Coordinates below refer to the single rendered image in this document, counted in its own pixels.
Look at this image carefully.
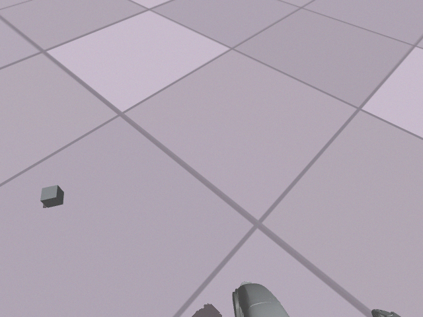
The cube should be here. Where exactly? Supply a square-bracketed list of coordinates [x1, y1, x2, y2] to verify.
[40, 185, 64, 208]

